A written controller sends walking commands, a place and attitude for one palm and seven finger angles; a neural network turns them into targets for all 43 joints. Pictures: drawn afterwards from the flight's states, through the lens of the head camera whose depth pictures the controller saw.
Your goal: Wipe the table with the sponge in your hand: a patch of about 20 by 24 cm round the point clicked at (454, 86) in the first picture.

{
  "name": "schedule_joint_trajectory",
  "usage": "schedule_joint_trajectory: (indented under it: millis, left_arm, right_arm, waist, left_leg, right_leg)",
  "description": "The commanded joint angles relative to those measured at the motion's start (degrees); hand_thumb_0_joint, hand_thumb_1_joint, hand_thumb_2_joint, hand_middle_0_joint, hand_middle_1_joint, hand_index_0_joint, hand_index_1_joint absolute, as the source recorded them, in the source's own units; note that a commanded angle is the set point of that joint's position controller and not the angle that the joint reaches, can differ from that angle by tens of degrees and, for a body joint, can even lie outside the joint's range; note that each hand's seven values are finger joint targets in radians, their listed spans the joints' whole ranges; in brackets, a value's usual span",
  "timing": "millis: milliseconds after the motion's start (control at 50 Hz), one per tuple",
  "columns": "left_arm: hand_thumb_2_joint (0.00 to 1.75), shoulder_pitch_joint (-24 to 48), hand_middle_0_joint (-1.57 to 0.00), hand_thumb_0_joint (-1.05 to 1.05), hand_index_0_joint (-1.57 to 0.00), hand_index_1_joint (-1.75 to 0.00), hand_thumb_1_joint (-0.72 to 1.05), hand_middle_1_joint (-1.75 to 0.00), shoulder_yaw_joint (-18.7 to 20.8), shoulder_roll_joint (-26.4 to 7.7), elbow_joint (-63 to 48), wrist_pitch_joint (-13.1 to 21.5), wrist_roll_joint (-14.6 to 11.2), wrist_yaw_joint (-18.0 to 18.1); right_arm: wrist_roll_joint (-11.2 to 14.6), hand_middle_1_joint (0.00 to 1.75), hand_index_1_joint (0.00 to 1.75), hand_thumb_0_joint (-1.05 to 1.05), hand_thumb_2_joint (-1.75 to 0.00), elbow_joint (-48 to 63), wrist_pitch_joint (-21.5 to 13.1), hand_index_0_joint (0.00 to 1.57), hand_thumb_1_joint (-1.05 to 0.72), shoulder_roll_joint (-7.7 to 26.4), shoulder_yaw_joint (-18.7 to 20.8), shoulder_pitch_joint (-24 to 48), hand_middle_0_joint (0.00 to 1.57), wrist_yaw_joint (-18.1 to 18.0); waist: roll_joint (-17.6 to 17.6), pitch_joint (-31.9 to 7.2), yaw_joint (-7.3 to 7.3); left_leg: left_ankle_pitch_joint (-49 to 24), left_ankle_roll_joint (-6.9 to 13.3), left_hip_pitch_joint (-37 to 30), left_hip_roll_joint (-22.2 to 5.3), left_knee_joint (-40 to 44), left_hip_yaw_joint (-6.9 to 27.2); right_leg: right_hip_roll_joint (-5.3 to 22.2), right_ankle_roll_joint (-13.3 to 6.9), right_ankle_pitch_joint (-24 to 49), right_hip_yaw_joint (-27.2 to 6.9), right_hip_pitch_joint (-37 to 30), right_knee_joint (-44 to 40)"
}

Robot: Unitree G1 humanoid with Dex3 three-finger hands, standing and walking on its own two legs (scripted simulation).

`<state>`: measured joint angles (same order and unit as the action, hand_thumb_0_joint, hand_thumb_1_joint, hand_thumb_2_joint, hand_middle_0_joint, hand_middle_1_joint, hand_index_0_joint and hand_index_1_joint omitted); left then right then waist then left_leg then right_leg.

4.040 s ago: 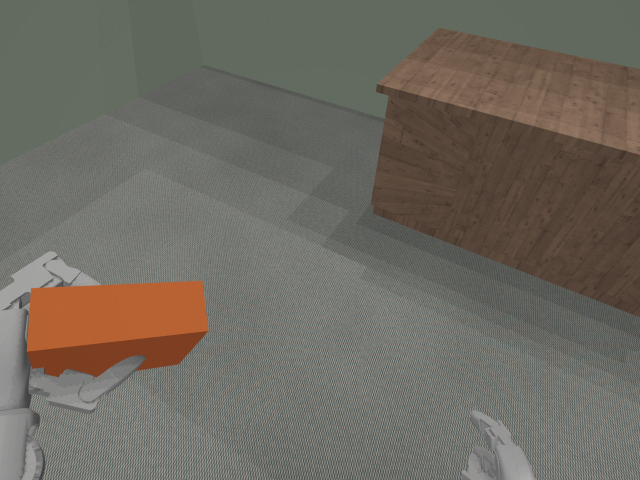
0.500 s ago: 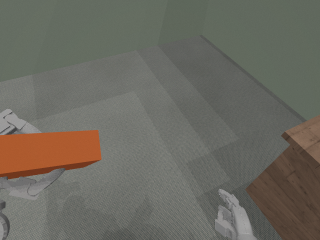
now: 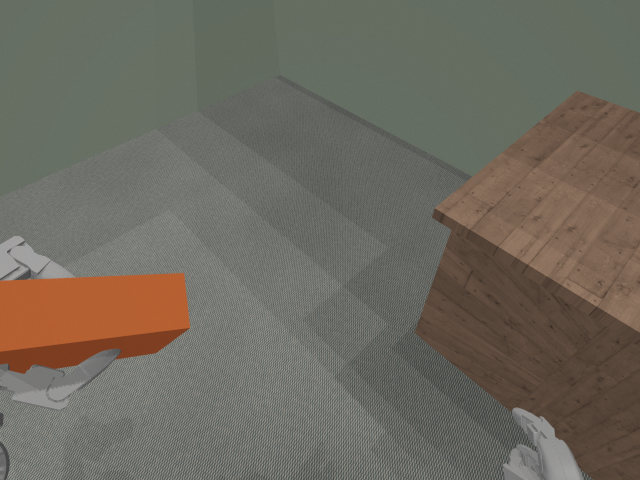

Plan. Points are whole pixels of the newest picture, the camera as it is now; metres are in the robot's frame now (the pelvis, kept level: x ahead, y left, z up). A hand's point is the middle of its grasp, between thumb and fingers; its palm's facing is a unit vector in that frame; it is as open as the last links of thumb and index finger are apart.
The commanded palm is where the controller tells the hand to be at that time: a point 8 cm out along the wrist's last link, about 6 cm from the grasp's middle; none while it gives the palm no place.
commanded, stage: turn to face it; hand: left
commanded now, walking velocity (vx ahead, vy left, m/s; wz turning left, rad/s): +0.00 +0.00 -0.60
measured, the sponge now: (120, 322) +0.23 +0.20 +0.16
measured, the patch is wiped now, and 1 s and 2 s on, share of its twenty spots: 0.00 0.00 0.00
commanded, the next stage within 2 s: take the last steps up to it in 1.82 s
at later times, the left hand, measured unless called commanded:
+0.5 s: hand (226, 364) +0.19 +0.09 +0.17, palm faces +0.06 -0.86 -0.50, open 9.2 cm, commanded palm +0.14 +0.17 +0.18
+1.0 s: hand (363, 447) +0.13 -0.02 +0.16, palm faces -0.13 -0.86 -0.49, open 9.2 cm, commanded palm +0.11 +0.05 +0.18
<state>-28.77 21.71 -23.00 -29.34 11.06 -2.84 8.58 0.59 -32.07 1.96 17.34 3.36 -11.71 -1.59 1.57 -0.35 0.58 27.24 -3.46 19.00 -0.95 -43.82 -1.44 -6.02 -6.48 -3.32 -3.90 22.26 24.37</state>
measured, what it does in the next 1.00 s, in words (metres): walks backwards, turning right: left foot, then right foot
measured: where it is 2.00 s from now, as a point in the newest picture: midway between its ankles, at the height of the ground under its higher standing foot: outside the picture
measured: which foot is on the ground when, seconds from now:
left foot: up 0.00-0.08, down 0.10-0.36, up 0.38-0.68, down 0.70-0.96, up 0.98-1.00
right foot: down 0.00-0.10, up 0.12-0.34, down 0.36-0.72, up 0.74-0.94, down 0.96-1.00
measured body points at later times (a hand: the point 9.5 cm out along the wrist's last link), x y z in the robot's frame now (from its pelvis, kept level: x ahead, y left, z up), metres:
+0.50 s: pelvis -0.10 -0.04 -0.01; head -0.06 -0.09 +0.43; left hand +0.18 +0.14 +0.19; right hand -0.01 -0.30 -0.13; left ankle -0.07 +0.12 -0.67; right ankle -0.06 -0.14 -0.74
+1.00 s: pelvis -0.18 -0.08 -0.02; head -0.16 -0.13 +0.42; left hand +0.14 +0.03 +0.19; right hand -0.15 -0.34 -0.12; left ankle -0.07 +0.08 -0.73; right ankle -0.20 -0.17 -0.74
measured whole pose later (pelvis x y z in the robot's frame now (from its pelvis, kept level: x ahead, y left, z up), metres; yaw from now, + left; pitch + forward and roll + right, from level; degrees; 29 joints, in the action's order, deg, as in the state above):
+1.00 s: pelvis -0.18 -0.08 -0.02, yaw -36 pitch -2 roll +0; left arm -22.7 19.5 -21.6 -28.4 11.1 -0.6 7.9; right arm 0.8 -30.1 -4.2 9.5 -1.5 -11.6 0.6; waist -4.6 7.3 2.6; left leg 22.6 -5.6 18.8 -14.0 -43.9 -5.7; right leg -1.3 -1.7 -16.8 5.3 19.8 39.2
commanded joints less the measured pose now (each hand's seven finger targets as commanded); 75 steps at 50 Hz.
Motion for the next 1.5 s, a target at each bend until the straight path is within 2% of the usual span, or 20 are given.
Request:
schedule_joint_trajectory:
  millis: [0, 40, 100, 140, 300, 320, 360, 440, 640, 720, 800, 900, 920, 960, 980, 1040, 1080, 1400, 1440, 1480]
  left_arm:
    - [1.3, 4.37, -1.2, 0.0, -1.2, -1.6, 0.1, -1.6, 5.04, -7.91, -11.24, 2.78, 0.17, 0.72]
    - [1.3, 7.52, -1.2, 0.0, -1.2, -1.6, 0.1, -1.6, 4.68, -8.91, -14.67, 3.29, 0.21, 0.24]
    - [1.3, 9.16, -1.2, 0.0, -1.2, -1.6, 0.1, -1.6, 7.11, -10.43, -15.57, 4.1, 1.78, -0.4]
    - [1.3, 10.99, -1.2, 0.0, -1.2, -1.6, 0.1, -1.6, 7.52, -10.51, -15.99, 3.94, 2.21, -0.85]
    - [1.3, 13.26, -1.2, 0.0, -1.2, -1.6, 0.1, -1.6, 2.73, -7.0, -8.94, 2.4, 2.14, -0.42]
    - [1.3, 14.23, -1.2, 0.0, -1.2, -1.6, 0.1, -1.6, 3.73, -8.09, -9.61, 2.71, 2.32, -0.23]
    - [1.3, 10.01, -1.2, 0.0, -1.2, -1.6, 0.1, -1.6, 8.61, -12.15, -9.23, 2.92, 0.91, 0.86]
    - [1.3, -0.84, -1.2, 0.0, -1.2, -1.6, 0.1, -1.6, 12.06, -11.97, -16.45, 4.11, -0.81, 1.13]
    - [1.3, 2.62, -1.2, 0.0, -1.2, -1.6, 0.1, -1.6, 6.35, -7.86, -13.2, 2.89, -0.43, 0.72]
    - [1.3, 6.7, -1.2, 0.0, -1.2, -1.6, 0.1, -1.6, 6.26, -8.55, -12.18, 3.66, 1.77, 0.15]
    - [1.3, 8.63, -1.2, 0.0, -1.2, -1.6, 0.1, -1.6, 1.65, -5.21, -12.23, 4.05, 1.48, -0.13]
    - [1.3, 12.47, -1.2, 0.0, -1.2, -1.6, 0.1, -1.6, 3.38, -7.55, -12.9, 4.13, 1.65, 0.4]
    - [1.3, 12.42, -1.2, 0.0, -1.2, -1.6, 0.1, -1.6, 4.82, -8.75, -12.2, 4.23, 1.74, 0.51]
    - [1.3, 9.44, -1.2, 0.0, -1.2, -1.6, 0.1, -1.6, 9.21, -12.7, -10.69, 3.96, 0.85, 1.48]
    - [1.3, 7.22, -1.2, 0.0, -1.2, -1.6, 0.1, -1.6, 10.09, -13.26, -12.15, 3.66, -0.33, 1.54]
    - [1.3, -0.36, -1.2, 0.0, -1.2, -1.6, 0.1, -1.6, 10.78, -10.73, -13.59, 4.57, -1.08, 1.23]
    - [1.3, -2.19, -1.2, 0.0, -1.2, -1.6, 0.1, -1.6, 10.65, -10.01, -12.18, 4.67, -1.18, 1.22]
    - [1.3, 4.45, -1.2, 0.0, -1.2, -1.6, 0.1, -1.6, 5.31, -9.59, -13.56, 3.38, -0.01, 0.55]
    - [1.3, 6.78, -1.2, 0.0, -1.2, -1.6, 0.1, -1.6, 6.08, -10.8, -15.42, 4.43, -0.12, -0.08]
    - [1.3, 6.98, -1.2, 0.0, -1.2, -1.6, 0.1, -1.6, 8.48, -11.81, -15.23, 4.78, 0.51, -0.54]
  right_arm:
    - [0.37, 0.3, 0.3, 0.0, -0.9, 10.16, -1.33, 0.2, -0.9, 2.24, -0.4, 4.59, 0.2, 0.59]
    - [0.09, 0.3, 0.3, 0.0, -0.9, 10.27, -1.19, 0.2, -0.9, 2.55, -0.32, 3.52, 0.2, 0.62]
    - [-0.58, 0.3, 0.3, 0.0, -0.9, 11.41, -2.61, 0.2, -0.9, 1.52, -0.24, 5.86, 0.2, -0.19]
    - [-0.17, 0.3, 0.3, 0.0, -0.9, 11.18, -3.46, 0.2, -0.9, 0.48, 0.29, 4.9, 0.2, 0.15]
    - [0.6, 0.3, 0.3, 0.0, -0.9, 8.53, -7.45, 0.2, -0.9, 2.79, 0.06, 1.07, 0.2, 0.84]
    - [0.81, 0.3, 0.3, 0.0, -0.9, 8.42, -7.64, 0.2, -0.9, 2.15, -0.07, 0.94, 0.2, 1.17]
    - [1.11, 0.3, 0.3, 0.0, -0.9, 10.46, -7.49, 0.2, -0.9, 0.07, -0.51, 4.68, 0.2, 0.87]
    - [0.23, 0.3, 0.3, 0.0, -0.9, 8.99, -3.36, 0.2, -0.9, -1.87, -2.52, 6.51, 0.2, 1.52]
    - [0.5, 0.3, 0.3, 0.0, -0.9, 9.66, -1.79, 0.2, -0.9, 0.93, -1.18, 4.53, 0.2, 0.22]
    - [0.38, 0.3, 0.3, 0.0, -0.9, 11.03, -3.02, 0.2, -0.9, 1.21, -0.55, 5.87, 0.2, -0.84]
    - [1.05, 0.3, 0.3, 0.0, -0.9, 10.17, -5.37, 0.2, -0.9, 1.93, -0.06, 4.09, 0.2, 0.2]
    - [0.51, 0.3, 0.3, 0.0, -0.9, 9.53, -8.9, 0.2, -0.9, 2.51, -0.14, 0.92, 0.2, 1.04]
    - [0.71, 0.3, 0.3, 0.0, -0.9, 9.34, -9.18, 0.2, -0.9, 1.93, -0.16, 0.76, 0.2, 1.24]
    - [0.72, 0.3, 0.3, 0.0, -0.9, 11.22, -8.62, 0.2, -0.9, -0.55, -0.95, 3.87, 0.2, 1.21]
    - [0.72, 0.3, 0.3, 0.0, -0.9, 10.88, -7.81, 0.2, -0.9, -0.15, -0.39, 6.06, 0.2, 0.98]
    - [0.01, 0.3, 0.3, 0.0, -0.9, 9.14, -4.15, 0.2, -0.9, -2.33, -2.62, 6.47, 0.2, 1.37]
    - [-0.16, 0.3, 0.3, 0.0, -0.9, 8.75, -2.91, 0.2, -0.9, -1.87, -1.95, 6.88, 0.2, 0.86]
    - [0.02, 0.3, 0.3, 0.0, -0.9, 10.62, 0.8, 0.2, -0.9, 1.54, -0.57, 4.53, 0.2, 1.02]
    - [-0.21, 0.3, 0.3, 0.0, -0.9, 11.22, 0.18, 0.2, -0.9, 2.54, -0.13, 3.79, 0.2, 0.87]
    - [-0.17, 0.3, 0.3, 0.0, -0.9, 11.93, -1.7, 0.2, -0.9, 1.67, -0.08, 5.75, 0.2, 0.11]
  waist:
    - [5.04, -9.15, 1.41]
    - [0.31, -8.89, 0.34]
    - [-18.84, -2.78, 1.59]
    - [-15.37, 0.19, 1.55]
    - [-11.7, -1.19, 0.25]
    - [-6.41, -3.14, 0.27]
    - [16.85, -7.09, 2.11]
    - [2.43, -11.17, 1.03]
    - [2.65, -7.07, 0.1]
    - [-17.88, -0.09, 0.87]
    - [-15.35, 3.87, 0.96]
    - [-15.52, -1.57, 0.42]
    - [-10.48, -3.34, 0.59]
    - [14.9, -6.81, 2.02]
    - [13.54, -7.3, 2.14]
    - [2.0, -10.53, 0.97]
    - [3.88, -9.9, 0.31]
    - [1.37, -7.48, 0.52]
    - [-4.29, -6.62, -0.17]
    - [-18.8, -3.92, 0.79]
  left_leg:
    - [0.35, 1.55, -4.75, 0.53, 11.71, -1.21]
    - [-3.46, 3.09, -14.39, -2.11, 21.98, -1.43]
    - [-1.34, 14.14, -7.01, -26.3, 33.23, 15.77]
    - [-7.07, 13.64, 1.96, -24.9, 30.64, 7.25]
    - [-28.46, 3.7, -4.73, -18.0, 10.18, -7.78]
    - [-25.01, 2.18, -2.42, -15.31, 1.4, -8.81]
    - [8.78, -1.4, 13.39, -4.05, -21.29, -3.65]
    - [0.45, -1.75, 10.58, -5.2, -20.35, 2.75]
    - [-6.23, 1.29, -11.16, -2.43, 17.76, -0.95]
    - [1.27, 13.57, 1.38, -26.06, 34.06, 15.12]
    - [-13.8, 9.62, -0.35, -20.9, 26.11, -0.97]
    - [-25.27, 4.28, -5.02, -17.41, 12.54, -6.23]
    - [-22.98, 2.78, -4.18, -15.59, 5.65, -7.33]
    - [8.02, -1.32, 12.32, -3.23, -17.42, -5.01]
    - [5.18, -1.01, 12.26, -4.58, -23.99, 2.6]
    - [-1.52, -2.14, 14.51, -4.81, -24.86, 3.79]
    - [-3.15, -2.32, 12.29, -4.03, -20.26, 2.4]
    - [-2.08, 2.74, -10.07, 0.63, 15.71, -0.22]
    - [-0.61, 6.22, -16.35, -6.5, 25.85, 5.47]
    - [-2.14, 14.73, -9.88, -24.23, 32.19, 17.82]
  right_leg:
    - [14.88, 0.83, -14.2, -20.88, -6.84, -11.89]
    - [11.82, 3.58, -17.76, -17.89, -0.29, -8.55]
    - [1.88, 8.95, -22.19, -0.34, 10.86, 32.04]
    - [5.79, 9.45, -21.52, 0.87, 7.87, 45.87]
    - [4.37, 9.96, -11.6, 12.68, -10.76, 5.8]
    - [7.84, 7.93, -4.11, 8.68, -15.52, 0.89]
    - [24.99, -2.52, 24.76, -21.96, -19.12, -2.53]
    - [20.73, -3.39, 6.03, -14.2, -16.36, -1.27]
    - [14.89, 0.63, -14.35, -17.42, -0.79, -5.37]
    - [3.73, 8.43, -23.58, 0.66, 5.73, 39.47]
    - [7.9, 9.66, -23.32, 5.3, 6.26, 32.85]
    - [4.34, 9.64, -14.68, 12.06, -8.9, 7.08]
    - [6.33, 8.25, -7.62, 9.34, -13.01, 1.65]
    - [23.22, -1.91, 18.58, -21.58, -18.12, -3.4]
    - [24.57, -2.31, 14.22, -25.11, -15.32, -5.1]
    - [19.99, -3.24, 15.4, -15.42, -20.9, -0.1]
    - [18.32, -2.56, 15.96, -13.36, -19.73, -1.67]
    - [13.23, 2.28, -18.05, -22.57, -2.85, -12.65]
    - [7.53, 5.39, -21.48, -17.64, 4.2, -4.3]
    - [0.5, 8.92, -21.35, -2.41, 10.41, 28.77]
